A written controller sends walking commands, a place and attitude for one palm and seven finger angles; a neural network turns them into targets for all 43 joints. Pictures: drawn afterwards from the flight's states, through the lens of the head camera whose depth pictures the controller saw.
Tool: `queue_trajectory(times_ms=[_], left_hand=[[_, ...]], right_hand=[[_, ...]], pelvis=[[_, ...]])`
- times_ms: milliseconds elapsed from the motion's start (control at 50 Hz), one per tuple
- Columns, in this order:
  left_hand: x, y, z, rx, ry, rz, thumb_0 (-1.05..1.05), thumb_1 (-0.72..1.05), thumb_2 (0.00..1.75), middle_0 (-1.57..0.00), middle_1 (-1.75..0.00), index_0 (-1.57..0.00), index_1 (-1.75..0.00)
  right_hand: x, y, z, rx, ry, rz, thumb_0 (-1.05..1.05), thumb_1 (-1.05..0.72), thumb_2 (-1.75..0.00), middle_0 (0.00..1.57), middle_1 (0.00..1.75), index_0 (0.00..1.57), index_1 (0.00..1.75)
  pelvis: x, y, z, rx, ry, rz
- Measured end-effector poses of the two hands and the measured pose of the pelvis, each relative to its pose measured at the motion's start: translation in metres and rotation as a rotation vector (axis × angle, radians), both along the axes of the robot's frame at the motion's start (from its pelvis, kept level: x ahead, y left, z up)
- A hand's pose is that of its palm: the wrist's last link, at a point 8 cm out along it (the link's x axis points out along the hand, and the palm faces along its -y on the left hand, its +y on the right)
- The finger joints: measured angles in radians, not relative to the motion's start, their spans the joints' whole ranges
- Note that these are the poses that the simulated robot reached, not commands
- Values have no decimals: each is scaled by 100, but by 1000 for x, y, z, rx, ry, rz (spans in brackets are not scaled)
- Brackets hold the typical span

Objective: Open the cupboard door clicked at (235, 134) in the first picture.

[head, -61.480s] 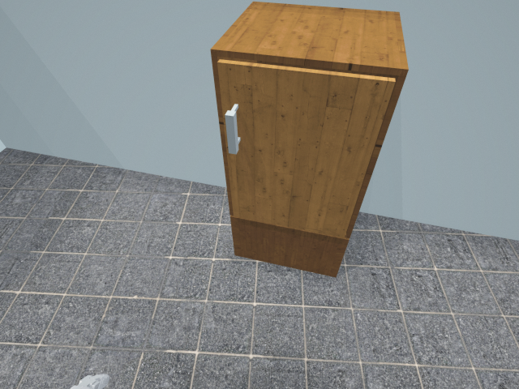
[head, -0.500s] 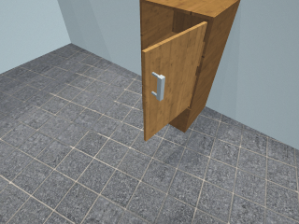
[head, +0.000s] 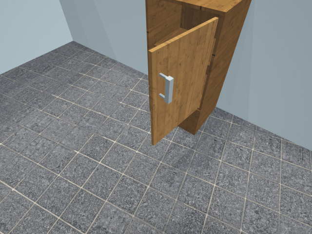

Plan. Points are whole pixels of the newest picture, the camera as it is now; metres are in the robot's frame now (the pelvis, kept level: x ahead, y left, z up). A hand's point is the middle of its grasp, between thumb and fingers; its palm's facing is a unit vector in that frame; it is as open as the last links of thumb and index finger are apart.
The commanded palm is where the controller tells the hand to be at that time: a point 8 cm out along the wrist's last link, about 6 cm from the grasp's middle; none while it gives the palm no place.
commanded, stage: look to check the result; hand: left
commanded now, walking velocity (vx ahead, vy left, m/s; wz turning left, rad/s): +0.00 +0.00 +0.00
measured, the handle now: (165, 88) +0.66 +0.00 -0.03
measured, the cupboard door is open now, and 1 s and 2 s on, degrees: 82 82 82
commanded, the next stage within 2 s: stand and wait in 0.14 s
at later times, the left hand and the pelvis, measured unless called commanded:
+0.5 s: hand out of the picture +0.00 +0.15 -0.18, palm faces +0.04 -0.99 -0.16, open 7.4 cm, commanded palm none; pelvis +0.01 -0.01 +0.00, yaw +0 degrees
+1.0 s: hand out of the picture +0.00 +0.14 -0.17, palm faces +0.05 -0.98 -0.17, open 7.4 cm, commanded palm none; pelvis +0.02 -0.02 +0.00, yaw +0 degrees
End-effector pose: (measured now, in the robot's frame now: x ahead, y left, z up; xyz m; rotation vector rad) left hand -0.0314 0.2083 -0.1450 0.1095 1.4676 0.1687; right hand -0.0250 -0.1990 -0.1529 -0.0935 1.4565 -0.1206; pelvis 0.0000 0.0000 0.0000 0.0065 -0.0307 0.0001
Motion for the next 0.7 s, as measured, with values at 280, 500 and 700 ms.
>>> queue_trajectory(times_ms=[280,500,700], left_hand=[[21,-6,0,-4,-31,-11,0,91,90,-20,-30,-20,-30],[26,-12,-1,-12,-28,-10,0,91,90,-20,-30,-20,-30],[25,-14,1,-6,-15,-4,0,91,90,-20,-30,-20,-30]], right_hand=[[9,-6,1,-4,1,-2,0,-91,-90,20,30,20,30],[17,-13,2,-14,-1,3,0,-91,-90,20,30,20,30],[23,-16,2,-13,1,8,0,-91,-90,20,30,20,30]], pelvis=[[9,-5,1,2,1,0],[14,-9,1,0,2,2],[19,-13,2,0,3,3]])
